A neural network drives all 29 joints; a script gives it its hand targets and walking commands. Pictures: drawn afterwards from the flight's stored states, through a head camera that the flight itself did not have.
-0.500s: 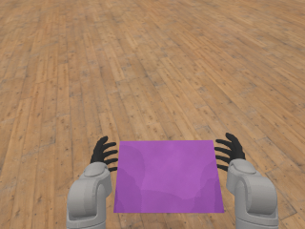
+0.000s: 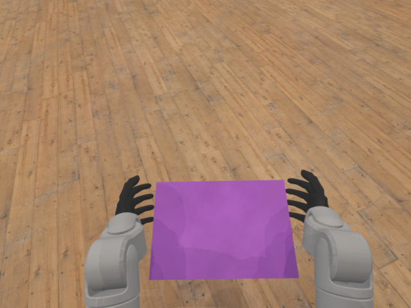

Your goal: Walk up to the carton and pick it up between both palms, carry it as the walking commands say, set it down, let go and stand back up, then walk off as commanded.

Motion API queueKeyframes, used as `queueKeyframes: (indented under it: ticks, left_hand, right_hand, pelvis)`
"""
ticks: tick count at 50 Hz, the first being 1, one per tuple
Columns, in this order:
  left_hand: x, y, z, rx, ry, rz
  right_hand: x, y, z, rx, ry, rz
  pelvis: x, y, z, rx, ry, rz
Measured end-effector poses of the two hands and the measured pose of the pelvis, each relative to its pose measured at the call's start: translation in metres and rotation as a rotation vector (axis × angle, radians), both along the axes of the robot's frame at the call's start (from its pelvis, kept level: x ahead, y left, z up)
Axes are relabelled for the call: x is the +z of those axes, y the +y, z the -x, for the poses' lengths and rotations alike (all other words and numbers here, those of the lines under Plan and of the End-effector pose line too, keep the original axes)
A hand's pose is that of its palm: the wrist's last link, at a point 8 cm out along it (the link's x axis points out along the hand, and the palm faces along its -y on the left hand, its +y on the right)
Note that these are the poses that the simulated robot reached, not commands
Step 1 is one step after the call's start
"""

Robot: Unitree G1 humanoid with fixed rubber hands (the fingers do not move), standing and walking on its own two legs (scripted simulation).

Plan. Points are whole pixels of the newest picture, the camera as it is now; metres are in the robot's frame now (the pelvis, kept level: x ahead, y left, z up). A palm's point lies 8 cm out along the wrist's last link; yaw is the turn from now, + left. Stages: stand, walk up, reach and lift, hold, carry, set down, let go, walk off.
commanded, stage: carry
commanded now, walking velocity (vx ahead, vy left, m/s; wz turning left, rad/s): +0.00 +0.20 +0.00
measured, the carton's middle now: (220, 232) +0.27 +0.00 -0.01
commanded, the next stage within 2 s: none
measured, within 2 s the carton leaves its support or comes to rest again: neither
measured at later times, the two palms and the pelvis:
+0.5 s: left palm (49, 262) +0.18 +0.26 +0.10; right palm (265, 261) +0.18 -0.06 +0.09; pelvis -0.07 +0.10 +0.00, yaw +0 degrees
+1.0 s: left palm out of the picture +0.10 +0.42 +0.08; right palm (148, 298) +0.13 +0.11 +0.08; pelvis -0.14 +0.24 +0.00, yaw +2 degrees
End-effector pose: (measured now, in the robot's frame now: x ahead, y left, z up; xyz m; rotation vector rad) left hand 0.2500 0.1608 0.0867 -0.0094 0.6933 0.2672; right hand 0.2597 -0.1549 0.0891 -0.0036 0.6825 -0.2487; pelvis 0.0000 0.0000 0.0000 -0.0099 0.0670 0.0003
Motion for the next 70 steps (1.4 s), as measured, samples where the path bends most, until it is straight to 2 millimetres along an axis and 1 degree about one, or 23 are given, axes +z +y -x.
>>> queueKeyframes:
  ticks: [3, 6, 11, 14, 17, 22, 25, 27, 30, 34, 37, 39, 41, 44, 47, 50, 53, 57, 60, 64, 70]
  left_hand:
    - [-0.003, 0.008, 0.011, 0.010, -0.003, -0.008]
    - [-0.007, 0.017, 0.023, -0.005, 0.012, -0.032]
    - [-0.014, 0.043, 0.037, -0.015, 0.019, 0.001]
    - [-0.010, 0.061, 0.043, -0.014, 0.011, -0.002]
    - [-0.004, 0.076, 0.050, -0.007, 0.004, 0.002]
    - [0.009, 0.090, 0.065, -0.009, -0.022, -0.016]
    - [0.014, 0.096, 0.074, -0.015, -0.035, -0.038]
    - [0.015, 0.101, 0.081, -0.028, -0.020, -0.054]
    - [0.012, 0.110, 0.091, -0.039, 0.019, -0.040]
    - [0.009, 0.126, 0.098, -0.050, 0.035, -0.026]
    - [0.012, 0.147, 0.099, -0.047, 0.001, -0.026]
    - [0.011, 0.166, 0.100, -0.040, -0.023, -0.020]
    - [0.007, 0.188, 0.103, -0.022, -0.032, -0.003]
    - [-0.001, 0.220, 0.116, 0.016, -0.008, 0.012]
    - [-0.004, 0.245, 0.134, 0.054, 0.009, 0.012]
    - [-0.005, 0.261, 0.149, 0.080, 0.012, 0.004]
    - [-0.005, 0.271, 0.162, 0.078, -0.009, -0.018]
    - [-0.008, 0.284, 0.175, 0.040, 0.025, -0.030]
    - [-0.010, 0.297, 0.179, 0.012, 0.029, -0.008]
    - [-0.008, 0.323, 0.183, -0.005, 0.000, 0.016]
    - [0.002, 0.361, 0.204, 0.015, -0.010, 0.013]
  right_hand:
    - [-0.007, 0.008, 0.009, 0.011, -0.004, -0.007]
    - [-0.015, 0.017, 0.022, -0.003, 0.011, -0.028]
    - [-0.011, 0.043, 0.039, -0.015, 0.018, 0.002]
    - [-0.007, 0.061, 0.045, -0.014, 0.010, 0.000]
    - [-0.002, 0.076, 0.052, -0.006, 0.004, 0.007]
    - [0.006, 0.090, 0.068, -0.006, -0.022, -0.008]
    - [0.003, 0.096, 0.079, -0.011, -0.034, -0.027]
    - [0.000, 0.101, 0.089, -0.023, -0.020, -0.043]
    - [0.000, 0.110, 0.103, -0.036, 0.019, -0.032]
    - [0.004, 0.126, 0.111, -0.053, 0.034, -0.023]
    - [0.009, 0.146, 0.110, -0.056, 0.000, -0.030]
    - [0.011, 0.166, 0.109, -0.050, -0.024, -0.025]
    - [0.009, 0.188, 0.109, -0.032, -0.032, -0.008]
    - [0.005, 0.221, 0.111, 0.005, -0.008, 0.007]
    - [0.000, 0.246, 0.117, 0.048, 0.009, 0.013]
    - [-0.005, 0.263, 0.126, 0.075, 0.013, 0.008]
    - [-0.010, 0.273, 0.138, 0.076, -0.011, -0.011]
    - [-0.017, 0.285, 0.162, 0.040, 0.022, -0.022]
    - [-0.011, 0.298, 0.175, 0.007, 0.026, -0.005]
    - [-0.001, 0.323, 0.183, -0.011, -0.002, 0.017]
    - [0.007, 0.361, 0.200, 0.012, -0.012, 0.020]
  pelvis:
    - [-0.005, 0.007, 0.010, 0.006, -0.014, -0.009]
    - [-0.007, 0.020, 0.018, 0.025, -0.024, -0.004]
    - [-0.008, 0.047, 0.030, 0.045, -0.042, -0.011]
    - [-0.006, 0.064, 0.039, 0.030, -0.035, 0.009]
    - [-0.002, 0.076, 0.049, 0.015, -0.028, 0.020]
    - [0.003, 0.093, 0.065, 0.008, -0.018, 0.000]
    - [0.002, 0.102, 0.074, 0.002, -0.013, -0.023]
    - [0.003, 0.110, 0.081, 0.003, -0.023, -0.008]
    - [0.008, 0.121, 0.087, 0.007, -0.028, -0.012]
    - [0.012, 0.140, 0.097, 0.020, -0.026, -0.026]
    - [0.010, 0.161, 0.105, 0.041, -0.020, -0.036]
    - [0.006, 0.178, 0.109, 0.049, -0.011, -0.036]
    - [0.002, 0.196, 0.114, 0.057, -0.011, -0.048]
    - [0.001, 0.217, 0.123, 0.047, -0.003, -0.017]
    - [0.003, 0.231, 0.133, 0.038, 0.000, 0.011]
    - [0.002, 0.242, 0.144, 0.037, -0.003, 0.005]
    - [-0.005, 0.254, 0.155, 0.037, -0.013, -0.012]
    - [-0.004, 0.276, 0.166, 0.062, -0.028, -0.001]
    - [-0.003, 0.295, 0.173, 0.074, -0.028, 0.001]
    - [-0.003, 0.324, 0.186, 0.072, -0.028, -0.018]
    - [0.004, 0.355, 0.207, 0.040, -0.016, 0.021]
